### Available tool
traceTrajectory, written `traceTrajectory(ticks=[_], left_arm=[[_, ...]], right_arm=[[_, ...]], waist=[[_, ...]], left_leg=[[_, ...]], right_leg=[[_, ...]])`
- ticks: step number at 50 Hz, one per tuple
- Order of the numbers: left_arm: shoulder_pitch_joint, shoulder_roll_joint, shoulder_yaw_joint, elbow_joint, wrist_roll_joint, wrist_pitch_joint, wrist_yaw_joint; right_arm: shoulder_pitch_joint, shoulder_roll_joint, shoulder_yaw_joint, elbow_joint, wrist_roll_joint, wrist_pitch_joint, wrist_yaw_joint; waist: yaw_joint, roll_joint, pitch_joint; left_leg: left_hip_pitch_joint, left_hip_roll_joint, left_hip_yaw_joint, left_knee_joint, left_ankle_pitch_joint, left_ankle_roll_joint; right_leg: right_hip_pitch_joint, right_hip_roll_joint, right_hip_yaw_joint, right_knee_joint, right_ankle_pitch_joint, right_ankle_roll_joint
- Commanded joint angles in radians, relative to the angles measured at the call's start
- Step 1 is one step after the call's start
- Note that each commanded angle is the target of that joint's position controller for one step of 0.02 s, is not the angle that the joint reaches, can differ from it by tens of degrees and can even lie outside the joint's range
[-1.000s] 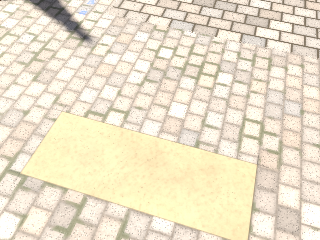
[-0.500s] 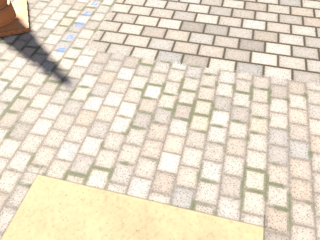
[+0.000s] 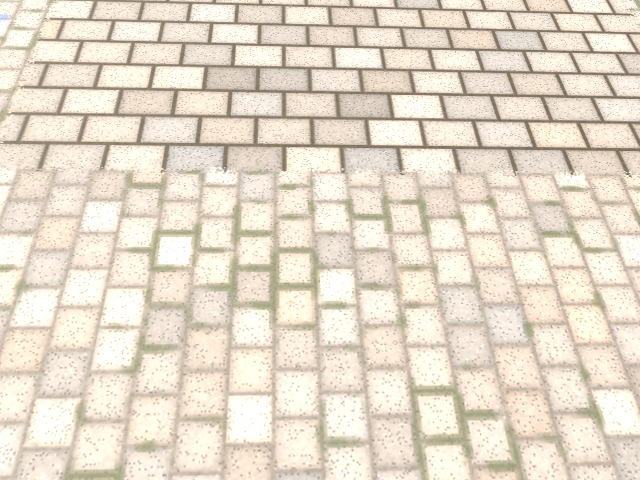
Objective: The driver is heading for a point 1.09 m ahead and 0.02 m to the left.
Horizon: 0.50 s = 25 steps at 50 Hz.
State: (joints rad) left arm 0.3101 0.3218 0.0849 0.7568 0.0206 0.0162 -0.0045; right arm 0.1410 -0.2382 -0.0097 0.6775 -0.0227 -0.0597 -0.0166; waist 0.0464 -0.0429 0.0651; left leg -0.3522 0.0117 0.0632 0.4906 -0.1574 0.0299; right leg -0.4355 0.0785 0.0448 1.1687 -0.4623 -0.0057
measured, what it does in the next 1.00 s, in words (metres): steps on the spot: right foot, then left foot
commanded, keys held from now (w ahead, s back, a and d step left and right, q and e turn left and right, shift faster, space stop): e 0.16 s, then no key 0.38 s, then q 0.32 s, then w+q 0.14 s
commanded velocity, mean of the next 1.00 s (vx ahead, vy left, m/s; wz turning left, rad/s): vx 0.06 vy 0.00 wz -0.08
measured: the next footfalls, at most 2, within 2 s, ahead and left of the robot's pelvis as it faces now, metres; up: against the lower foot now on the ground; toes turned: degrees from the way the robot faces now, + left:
right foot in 0.34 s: +0.06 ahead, -0.12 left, +0.00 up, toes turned -3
left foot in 0.66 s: +0.09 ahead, +0.09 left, +0.00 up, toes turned -9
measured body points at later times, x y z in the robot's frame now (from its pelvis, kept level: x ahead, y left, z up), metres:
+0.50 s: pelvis +0.05 -0.03 +0.01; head +0.06 -0.06 +0.46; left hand +0.25 +0.18 -0.09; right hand +0.07 -0.30 -0.13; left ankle +0.05 +0.11 -0.69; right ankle +0.05 -0.12 -0.74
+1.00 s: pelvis +0.03 -0.03 +0.01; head +0.05 -0.03 +0.46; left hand +0.10 +0.26 -0.11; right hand +0.15 -0.30 -0.11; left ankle +0.02 +0.09 -0.68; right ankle +0.02 -0.12 -0.74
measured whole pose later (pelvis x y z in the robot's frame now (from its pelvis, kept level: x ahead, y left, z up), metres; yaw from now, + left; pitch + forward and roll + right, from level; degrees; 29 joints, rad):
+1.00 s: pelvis +0.03 -0.03 +0.01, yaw +1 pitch +0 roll +0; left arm 0.29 0.28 0.05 0.78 0.03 0.00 0.03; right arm 0.20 -0.30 -0.08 0.76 -0.03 0.06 0.03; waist 0.01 0.02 0.02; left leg -0.44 -0.04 -0.04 0.94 -0.40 0.03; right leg -0.19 0.01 -0.08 0.41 -0.24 -0.06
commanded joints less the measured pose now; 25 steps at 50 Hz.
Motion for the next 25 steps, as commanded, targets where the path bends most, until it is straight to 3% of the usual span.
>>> traceTrajectory(ticks=[1,8,13,15,16,17,18,19,21,23,25], left_arm=[[0.095,0.046,0.014,-0.048,0.002,0.025,-0.022],[-0.065,0.014,-0.007,-0.118,0.007,0.052,-0.043],[-0.127,0.011,-0.019,-0.149,0.0,0.042,-0.037],[-0.103,0.006,-0.021,-0.144,0.001,0.027,-0.03],[-0.082,0.014,-0.022,-0.133,0.009,0.012,-0.023],[-0.063,0.071,-0.014,-0.136,0.024,-0.003,-0.012],[-0.096,0.164,-0.002,-0.168,0.011,-0.007,-0.005],[-0.027,0.116,-0.003,-0.132,-0.003,-0.008,0.005],[-0.127,0.042,-0.036,-0.119,0.0,-0.005,0.012],[-0.171,0.024,-0.043,-0.12,-0.004,-0.007,0.023],[-0.157,0.014,-0.048,-0.106,-0.006,-0.012,0.022]], right_arm=[[0.079,-0.121,-0.036,-0.029,0.003,-0.009,-0.005],[0.085,-0.144,-0.053,-0.011,-0.001,0.015,-0.01],[0.14,-0.19,-0.072,0.015,-0.004,0.04,0.007],[0.132,-0.199,-0.076,0.023,0.007,0.059,0.008],[0.156,-0.186,-0.074,0.036,0.007,0.067,0.008],[0.209,-0.118,-0.056,0.031,-0.002,0.073,0.012],[0.215,-0.038,-0.029,-0.013,0.009,0.081,0.015],[0.15,-0.106,-0.044,0.004,0.008,0.103,0.007],[0.147,-0.105,-0.049,0.022,0.021,0.111,0.013],[0.184,-0.126,-0.059,0.057,0.001,0.11,0.014],[0.19,-0.101,-0.053,0.071,0.006,0.111,0.015]], waist=[[-0.005,0.184,-0.156],[-0.022,0.186,-0.122],[-0.067,0.213,-0.125],[-0.047,0.191,-0.117],[-0.036,0.135,-0.119],[-0.051,-0.055,-0.162],[-0.062,-0.251,-0.138],[0.009,-0.14,-0.152],[-0.059,-0.11,-0.089],[-0.078,-0.125,-0.098],[-0.074,-0.079,-0.127]], left_leg=[[0.188,0.267,-0.16,-0.154,0.693,0.16],[0.151,0.273,-0.019,-0.195,0.409,0.164],[0.163,0.287,-0.02,-0.133,0.309,0.153],[0.155,0.27,-0.015,-0.059,0.233,0.119],[0.117,0.243,0.005,0.004,0.169,0.073],[0.035,0.174,0.072,0.171,-0.036,0.008],[-0.133,0.018,0.09,0.287,-0.443,-0.05],[-0.089,0.041,-0.03,0.392,-0.471,-0.056],[-0.071,0.04,-0.071,0.396,-0.365,-0.048],[-0.033,0.021,-0.051,0.391,-0.29,-0.049],[0.007,0.011,-0.053,0.351,-0.282,-0.052]], right_leg=[[-0.068,-0.042,0.006,0.053,0.069,0.029],[-0.057,-0.097,-0.045,-0.198,0.194,0.031],[0.08,-0.061,-0.093,-0.442,0.103,-0.002],[0.175,-0.044,-0.105,-0.634,0.159,-0.024],[0.265,-0.048,-0.076,-0.778,0.266,-0.032],[0.373,-0.237,0.15,-0.874,0.395,-0.05],[0.375,-0.471,0.414,-0.886,0.736,-0.195],[0.32,-0.455,0.348,-0.85,0.775,-0.275],[0.26,-0.341,0.205,-0.87,0.704,-0.226],[0.273,-0.277,0.131,-0.858,0.77,-0.193],[0.288,-0.273,0.109,-0.842,0.794,-0.193]])
Keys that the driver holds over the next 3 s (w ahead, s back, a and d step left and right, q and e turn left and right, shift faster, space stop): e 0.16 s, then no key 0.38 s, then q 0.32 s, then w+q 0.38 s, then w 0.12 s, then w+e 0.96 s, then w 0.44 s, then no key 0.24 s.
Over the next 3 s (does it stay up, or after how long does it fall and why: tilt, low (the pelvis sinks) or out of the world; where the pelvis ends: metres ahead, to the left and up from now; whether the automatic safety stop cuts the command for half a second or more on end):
stays up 0.93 0.01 0.01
